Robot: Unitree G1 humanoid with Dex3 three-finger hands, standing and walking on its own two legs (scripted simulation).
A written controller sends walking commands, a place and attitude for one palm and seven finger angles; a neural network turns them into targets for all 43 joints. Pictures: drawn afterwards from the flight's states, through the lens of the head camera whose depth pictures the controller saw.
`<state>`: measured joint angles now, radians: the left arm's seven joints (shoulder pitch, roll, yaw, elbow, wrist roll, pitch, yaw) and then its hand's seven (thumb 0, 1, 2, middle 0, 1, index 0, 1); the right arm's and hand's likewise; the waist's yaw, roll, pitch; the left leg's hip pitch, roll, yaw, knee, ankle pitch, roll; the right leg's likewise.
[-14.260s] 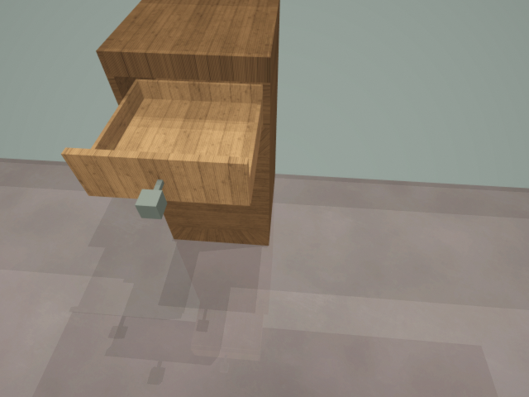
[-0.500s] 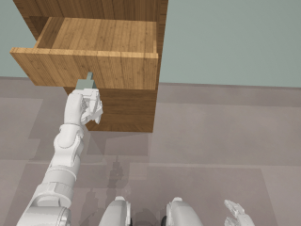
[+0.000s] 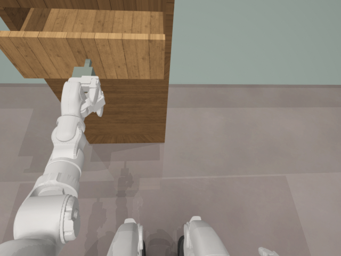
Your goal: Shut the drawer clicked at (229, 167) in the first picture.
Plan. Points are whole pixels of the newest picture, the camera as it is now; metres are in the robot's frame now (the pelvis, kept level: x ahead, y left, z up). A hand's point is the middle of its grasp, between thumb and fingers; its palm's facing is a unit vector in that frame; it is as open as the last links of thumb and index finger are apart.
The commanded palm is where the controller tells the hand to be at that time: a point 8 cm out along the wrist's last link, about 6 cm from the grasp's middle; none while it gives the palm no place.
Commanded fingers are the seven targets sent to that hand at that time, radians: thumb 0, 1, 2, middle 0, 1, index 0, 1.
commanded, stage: push the drawer shut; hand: left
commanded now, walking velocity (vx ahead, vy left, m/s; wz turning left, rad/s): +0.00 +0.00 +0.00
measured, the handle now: (86, 73) +0.54 +0.19 +0.06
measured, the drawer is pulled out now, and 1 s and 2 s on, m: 0.10 0.00 0.00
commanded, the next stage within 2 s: pull the fist back off the drawer in 1.12 s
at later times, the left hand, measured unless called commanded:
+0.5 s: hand (105, 77) +0.53 +0.14 +0.05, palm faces -0.03 -1.00 -0.05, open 3.6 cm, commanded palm +0.53 +0.19 +0.06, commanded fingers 0.00 0.90 0.90 -1.40 -1.60 -1.40 -1.60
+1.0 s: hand (106, 66) +0.57 +0.14 +0.05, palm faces -0.01 -1.00 -0.04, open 3.6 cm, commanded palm +0.59 +0.18 +0.06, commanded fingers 0.00 0.90 0.90 -1.40 -1.60 -1.40 -1.60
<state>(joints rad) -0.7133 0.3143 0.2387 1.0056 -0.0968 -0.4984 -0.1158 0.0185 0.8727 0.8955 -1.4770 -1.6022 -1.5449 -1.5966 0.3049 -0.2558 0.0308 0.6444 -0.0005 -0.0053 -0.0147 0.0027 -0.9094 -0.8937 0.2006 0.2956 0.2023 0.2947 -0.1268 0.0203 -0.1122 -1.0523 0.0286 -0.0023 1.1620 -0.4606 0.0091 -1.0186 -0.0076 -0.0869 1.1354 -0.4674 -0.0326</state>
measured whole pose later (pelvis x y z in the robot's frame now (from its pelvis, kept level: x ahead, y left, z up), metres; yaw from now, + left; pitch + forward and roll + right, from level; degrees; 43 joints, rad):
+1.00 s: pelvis +0.00 +0.01 -0.02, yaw -2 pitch +27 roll -4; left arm -1.11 0.53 0.38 1.29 0.03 -0.44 -0.09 0.02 0.87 0.89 -1.47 -1.60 -1.57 -1.60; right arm 0.38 -0.26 0.07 0.64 -0.05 0.03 0.02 0.00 -0.91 -0.89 0.20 0.30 0.20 0.29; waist -0.26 0.04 -0.11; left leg -1.25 0.05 -0.02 1.25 -0.48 0.03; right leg -1.20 0.01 -0.10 1.17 -0.45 -0.02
